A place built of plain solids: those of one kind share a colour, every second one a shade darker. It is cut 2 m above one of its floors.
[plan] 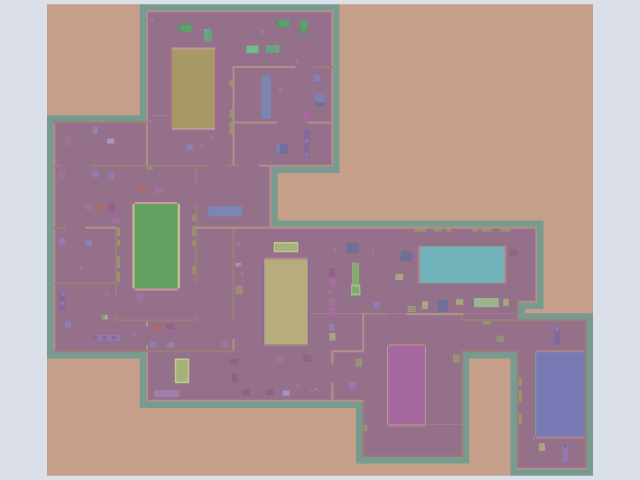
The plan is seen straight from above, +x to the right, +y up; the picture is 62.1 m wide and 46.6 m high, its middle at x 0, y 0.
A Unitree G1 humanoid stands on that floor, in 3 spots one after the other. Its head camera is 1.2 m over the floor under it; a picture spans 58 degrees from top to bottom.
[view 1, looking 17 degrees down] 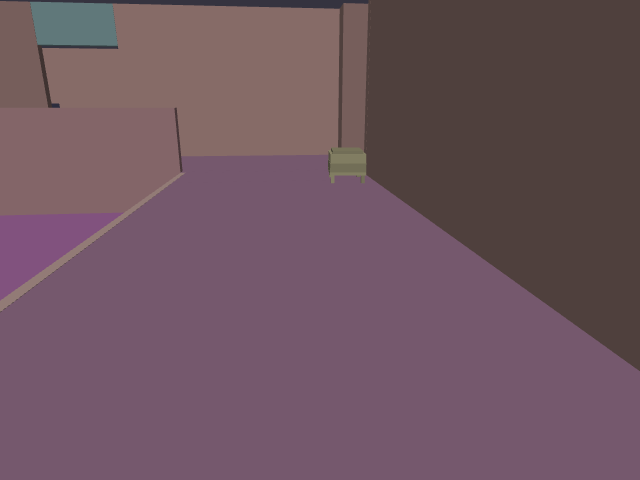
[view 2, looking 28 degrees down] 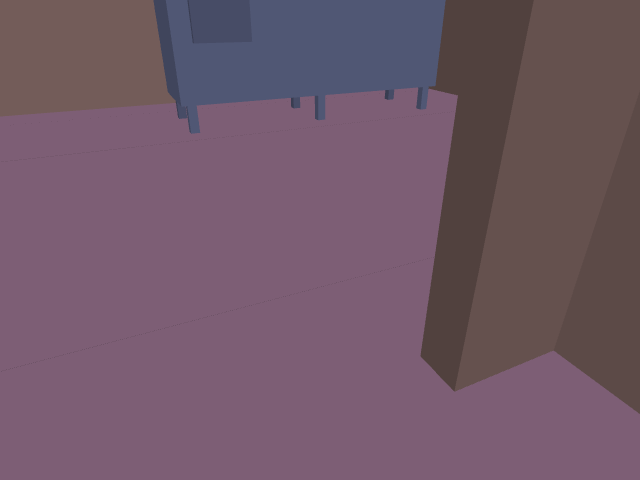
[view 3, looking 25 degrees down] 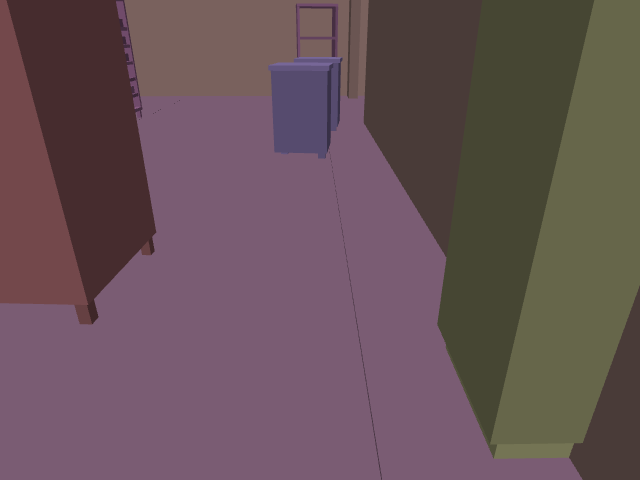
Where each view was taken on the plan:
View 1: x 12.00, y -18.90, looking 84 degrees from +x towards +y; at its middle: floor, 4.11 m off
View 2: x -6.90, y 8.10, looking -115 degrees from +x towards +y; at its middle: floor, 2.56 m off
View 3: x -15.30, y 6.30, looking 179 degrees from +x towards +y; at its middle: floor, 2.84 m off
